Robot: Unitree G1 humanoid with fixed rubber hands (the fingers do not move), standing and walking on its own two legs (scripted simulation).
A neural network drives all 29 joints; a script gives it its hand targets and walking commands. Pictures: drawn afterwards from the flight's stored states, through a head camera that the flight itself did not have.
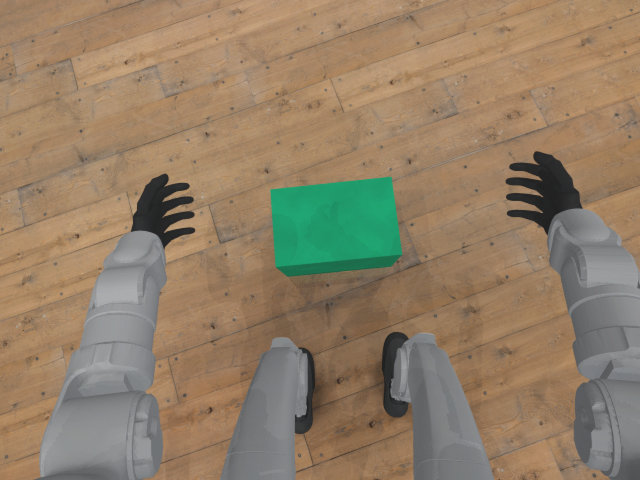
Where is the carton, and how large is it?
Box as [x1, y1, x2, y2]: [270, 177, 401, 276]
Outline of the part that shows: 391,177 270,189 276,267 287,276 390,266 401,254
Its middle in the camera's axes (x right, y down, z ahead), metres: +0.04 -0.02 +0.97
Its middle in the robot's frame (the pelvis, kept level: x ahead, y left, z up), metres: +0.50 +0.03 -0.57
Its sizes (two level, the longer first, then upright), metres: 0.284 0.184 0.200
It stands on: the floor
